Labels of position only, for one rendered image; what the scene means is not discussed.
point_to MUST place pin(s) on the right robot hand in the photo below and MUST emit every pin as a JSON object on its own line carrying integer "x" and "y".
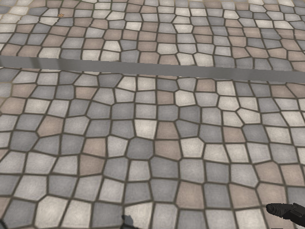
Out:
{"x": 294, "y": 212}

